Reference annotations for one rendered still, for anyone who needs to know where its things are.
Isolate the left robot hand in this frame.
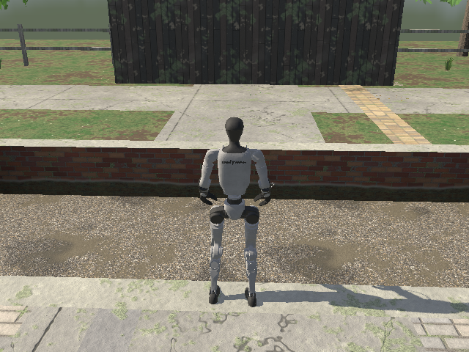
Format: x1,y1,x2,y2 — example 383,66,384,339
200,191,217,205

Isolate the right robot shin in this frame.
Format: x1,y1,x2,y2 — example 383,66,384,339
245,248,257,297

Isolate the robot right forearm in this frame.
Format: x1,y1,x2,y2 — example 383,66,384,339
261,178,271,197

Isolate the right robot hand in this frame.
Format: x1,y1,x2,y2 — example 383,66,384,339
254,193,271,206

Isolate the robot left forearm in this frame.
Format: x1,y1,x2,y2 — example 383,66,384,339
198,178,209,197

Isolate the robot right upper arm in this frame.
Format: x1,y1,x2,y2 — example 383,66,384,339
250,149,270,189

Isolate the right robot foot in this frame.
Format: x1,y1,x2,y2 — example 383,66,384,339
245,287,256,307

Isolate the robot left upper arm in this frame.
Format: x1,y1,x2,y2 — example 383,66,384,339
199,149,219,188

